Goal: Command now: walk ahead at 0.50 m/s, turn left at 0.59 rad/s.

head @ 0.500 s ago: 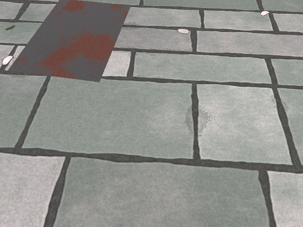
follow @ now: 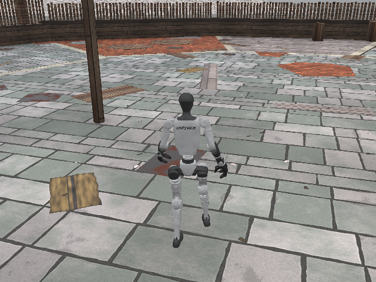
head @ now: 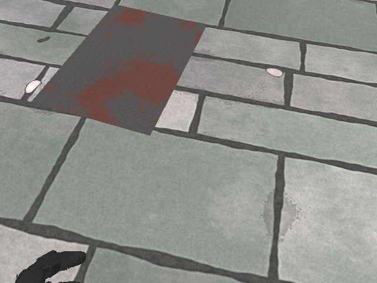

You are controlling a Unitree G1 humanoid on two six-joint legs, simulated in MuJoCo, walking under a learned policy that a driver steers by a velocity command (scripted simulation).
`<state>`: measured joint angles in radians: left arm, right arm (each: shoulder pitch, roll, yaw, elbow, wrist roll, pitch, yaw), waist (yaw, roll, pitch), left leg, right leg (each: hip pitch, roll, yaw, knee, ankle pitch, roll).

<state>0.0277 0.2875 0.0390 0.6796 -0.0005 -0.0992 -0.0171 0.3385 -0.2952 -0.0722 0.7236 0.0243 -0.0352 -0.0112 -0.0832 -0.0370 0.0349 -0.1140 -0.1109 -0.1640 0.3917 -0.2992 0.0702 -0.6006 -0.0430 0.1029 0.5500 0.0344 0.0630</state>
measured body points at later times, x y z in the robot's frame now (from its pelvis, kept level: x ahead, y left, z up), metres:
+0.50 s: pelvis +0.27 -0.01 +0.00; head +0.30 +0.00 +0.45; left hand +0.21 +0.27 -0.13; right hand +0.54 -0.19 -0.07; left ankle +0.40 +0.16 -0.71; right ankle +0.19 -0.15 -0.74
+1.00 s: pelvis +0.47 +0.06 +0.00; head +0.51 +0.06 +0.45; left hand +0.63 +0.32 -0.11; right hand +0.58 -0.22 -0.12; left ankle +0.42 +0.15 -0.74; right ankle +0.59 -0.06 -0.71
